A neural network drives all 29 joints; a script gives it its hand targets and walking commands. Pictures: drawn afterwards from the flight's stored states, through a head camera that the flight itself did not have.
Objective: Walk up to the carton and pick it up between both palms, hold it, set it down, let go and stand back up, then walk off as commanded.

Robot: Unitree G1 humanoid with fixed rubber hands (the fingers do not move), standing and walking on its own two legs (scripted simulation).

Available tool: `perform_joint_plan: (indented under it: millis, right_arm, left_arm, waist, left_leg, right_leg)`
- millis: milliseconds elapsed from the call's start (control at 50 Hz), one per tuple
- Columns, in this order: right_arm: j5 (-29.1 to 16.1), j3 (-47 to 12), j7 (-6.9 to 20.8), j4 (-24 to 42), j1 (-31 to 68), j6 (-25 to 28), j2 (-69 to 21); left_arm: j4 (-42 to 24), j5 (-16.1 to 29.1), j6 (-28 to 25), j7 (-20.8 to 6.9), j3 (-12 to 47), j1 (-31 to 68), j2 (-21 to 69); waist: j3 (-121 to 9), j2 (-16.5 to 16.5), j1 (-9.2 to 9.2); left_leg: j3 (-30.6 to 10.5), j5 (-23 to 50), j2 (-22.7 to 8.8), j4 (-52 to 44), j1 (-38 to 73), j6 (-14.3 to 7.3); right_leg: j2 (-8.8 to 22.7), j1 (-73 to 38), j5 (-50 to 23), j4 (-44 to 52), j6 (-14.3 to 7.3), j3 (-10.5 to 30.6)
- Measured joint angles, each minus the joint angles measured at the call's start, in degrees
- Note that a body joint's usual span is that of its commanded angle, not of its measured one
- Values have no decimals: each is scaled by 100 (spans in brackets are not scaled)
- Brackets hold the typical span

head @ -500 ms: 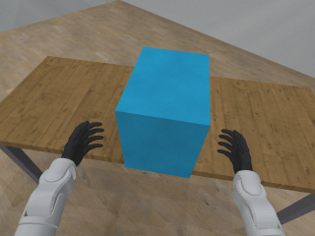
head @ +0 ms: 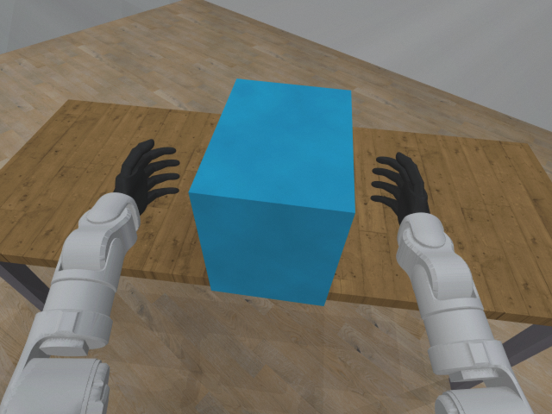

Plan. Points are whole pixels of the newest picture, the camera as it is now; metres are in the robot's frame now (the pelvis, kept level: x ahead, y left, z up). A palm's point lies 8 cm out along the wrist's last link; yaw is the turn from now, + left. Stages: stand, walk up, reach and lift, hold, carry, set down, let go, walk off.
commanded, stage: reach and lift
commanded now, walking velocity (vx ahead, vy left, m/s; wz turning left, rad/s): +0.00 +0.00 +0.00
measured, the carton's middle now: (280, 192) +0.49 +0.00 +0.02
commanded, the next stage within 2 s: none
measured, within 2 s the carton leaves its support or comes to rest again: neither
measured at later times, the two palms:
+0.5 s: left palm (135, 142) +0.42 +0.21 +0.18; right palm (423, 156) +0.40 -0.19 +0.18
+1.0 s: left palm (140, 122) +0.45 +0.21 +0.19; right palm (422, 129) +0.42 -0.18 +0.21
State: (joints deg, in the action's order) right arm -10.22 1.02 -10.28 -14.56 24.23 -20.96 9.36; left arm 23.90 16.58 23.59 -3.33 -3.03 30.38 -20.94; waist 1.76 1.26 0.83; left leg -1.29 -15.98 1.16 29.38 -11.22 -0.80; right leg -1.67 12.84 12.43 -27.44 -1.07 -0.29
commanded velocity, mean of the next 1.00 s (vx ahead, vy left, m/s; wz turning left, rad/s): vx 0.00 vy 0.00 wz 0.00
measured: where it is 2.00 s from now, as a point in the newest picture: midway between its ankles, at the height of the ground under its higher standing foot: outside the picture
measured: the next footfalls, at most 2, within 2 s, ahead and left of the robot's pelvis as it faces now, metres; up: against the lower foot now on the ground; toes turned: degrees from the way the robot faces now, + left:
none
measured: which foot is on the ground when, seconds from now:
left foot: down 0.00-1.00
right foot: down 0.00-1.00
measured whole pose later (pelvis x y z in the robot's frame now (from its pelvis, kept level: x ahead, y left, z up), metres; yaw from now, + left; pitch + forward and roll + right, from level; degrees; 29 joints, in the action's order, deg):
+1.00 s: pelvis +0.01 +0.00 +0.00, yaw +0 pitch -1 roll -1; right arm -14.9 1.0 -9.0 -60.5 60.2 -14.4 12.5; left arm 78.1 16.3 8.0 -2.2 1.2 64.9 -23.1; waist -2.7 1.1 4.5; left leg -1.3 -16.6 1.2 29.3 -11.8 -0.8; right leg -1.7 13.1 12.8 -26.9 -1.1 -0.3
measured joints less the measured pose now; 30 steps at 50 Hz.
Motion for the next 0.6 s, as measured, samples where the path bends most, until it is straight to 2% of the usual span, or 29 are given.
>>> perform_joint_plan:
  millis: [120,320,460,600]
  right_arm:
    - [-186,0,-25,-76,218,3,160]
    - [-365,0,-5,-785,1077,-92,372]
    - [-364,0,41,-1616,1784,-111,386]
    - [-364,0,48,-2615,2511,-59,383]
  left_arm:
    - [94,-53,143,-12,-77,271,-38]
    - [913,-102,161,-18,-118,933,-94]
    - [1830,-102,-111,35,-119,1635,-132]
    - [3076,-103,-452,67,-98,2448,-209]
  waist:
    - [-19,0,71]
    - [-55,-11,138]
    - [-136,-17,169]
    - [-206,-17,246]
  left_leg:
    - [0,-29,0,-3,0,0]
    - [0,-22,0,-3,0,0]
    - [0,-18,0,-3,0,0]
    - [0,-21,0,-4,-4,0]
  right_leg:
    - [0,0,26,4,0,0]
    - [0,0,21,4,0,0]
    - [0,0,17,4,0,0]
    - [0,0,17,12,0,0]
